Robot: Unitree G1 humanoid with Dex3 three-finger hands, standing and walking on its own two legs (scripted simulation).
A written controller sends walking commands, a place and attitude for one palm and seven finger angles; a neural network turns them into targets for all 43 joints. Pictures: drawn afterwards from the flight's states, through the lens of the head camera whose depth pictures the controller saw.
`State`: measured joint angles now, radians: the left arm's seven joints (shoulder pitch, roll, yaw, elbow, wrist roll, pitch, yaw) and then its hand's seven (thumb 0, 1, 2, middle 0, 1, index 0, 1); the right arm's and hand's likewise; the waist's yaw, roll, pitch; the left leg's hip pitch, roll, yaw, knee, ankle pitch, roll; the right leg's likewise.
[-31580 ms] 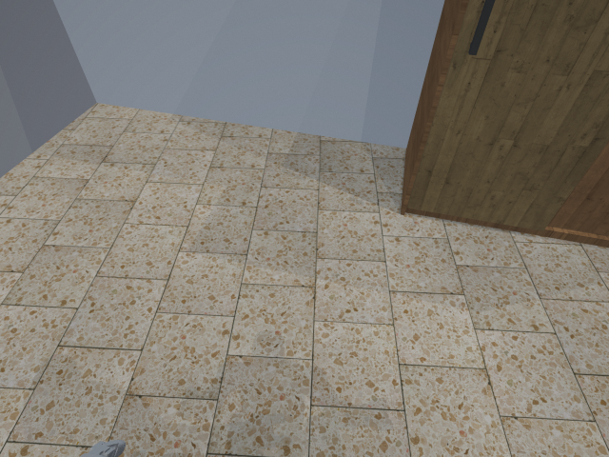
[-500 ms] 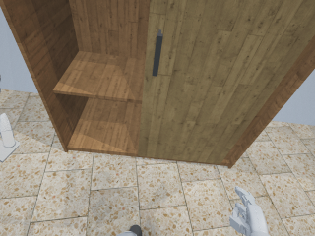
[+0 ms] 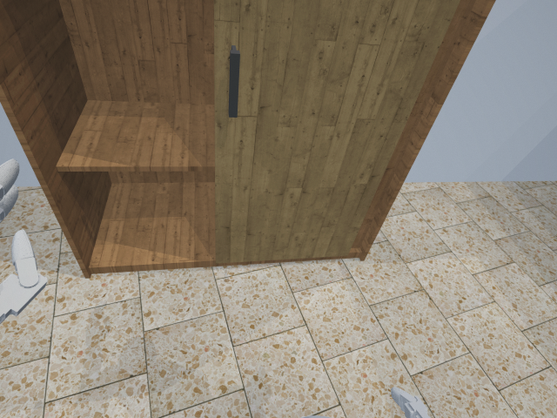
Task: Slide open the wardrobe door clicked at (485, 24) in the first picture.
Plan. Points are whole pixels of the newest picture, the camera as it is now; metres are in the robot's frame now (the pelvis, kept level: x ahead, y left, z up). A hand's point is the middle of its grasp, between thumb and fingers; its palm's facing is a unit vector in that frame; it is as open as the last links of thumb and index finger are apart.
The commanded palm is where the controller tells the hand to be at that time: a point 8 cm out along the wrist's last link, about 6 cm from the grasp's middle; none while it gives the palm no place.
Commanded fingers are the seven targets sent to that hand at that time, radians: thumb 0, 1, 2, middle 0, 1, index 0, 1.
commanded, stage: stop stepping back and stand still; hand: left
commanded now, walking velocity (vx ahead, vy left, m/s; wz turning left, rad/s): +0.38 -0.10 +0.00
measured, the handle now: (233, 82) +0.86 +0.10 +0.09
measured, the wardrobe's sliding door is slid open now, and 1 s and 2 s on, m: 0.50 0.50 0.50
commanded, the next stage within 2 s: let the arm hang, fingers relaxed in 1.20 s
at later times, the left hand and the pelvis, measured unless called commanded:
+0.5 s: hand out of the picture +0.19 +0.28 +0.17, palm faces +0.45 -0.80 -0.39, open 7.4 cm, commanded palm +0.11 +0.32 +0.17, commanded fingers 0.00 0.90 0.90 -0.20 -0.30 -0.20 -0.30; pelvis -0.02 +0.02 -0.02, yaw +1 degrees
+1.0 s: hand (5, 270) +0.23 +0.29 +0.17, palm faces +0.44 -0.78 -0.44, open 7.4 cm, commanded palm +0.16 +0.33 +0.17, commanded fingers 0.00 0.90 0.90 -0.20 -0.30 -0.20 -0.30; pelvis +0.02 +0.03 -0.01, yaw +1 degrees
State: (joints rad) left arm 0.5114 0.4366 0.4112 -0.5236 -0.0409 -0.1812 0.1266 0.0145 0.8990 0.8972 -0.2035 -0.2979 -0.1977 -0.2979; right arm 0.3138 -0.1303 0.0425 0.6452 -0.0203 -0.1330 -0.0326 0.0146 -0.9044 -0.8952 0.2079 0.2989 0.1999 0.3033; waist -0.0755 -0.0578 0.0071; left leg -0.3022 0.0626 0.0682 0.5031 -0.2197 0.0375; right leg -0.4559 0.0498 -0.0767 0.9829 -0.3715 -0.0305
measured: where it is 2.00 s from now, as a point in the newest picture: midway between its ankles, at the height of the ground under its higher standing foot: outside the picture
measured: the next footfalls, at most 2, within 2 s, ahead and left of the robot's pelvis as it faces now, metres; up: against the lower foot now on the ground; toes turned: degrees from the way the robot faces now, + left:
right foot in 0.16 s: +0.06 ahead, -0.08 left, +0.00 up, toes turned -3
left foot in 0.40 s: +0.06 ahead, +0.18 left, +0.00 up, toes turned +8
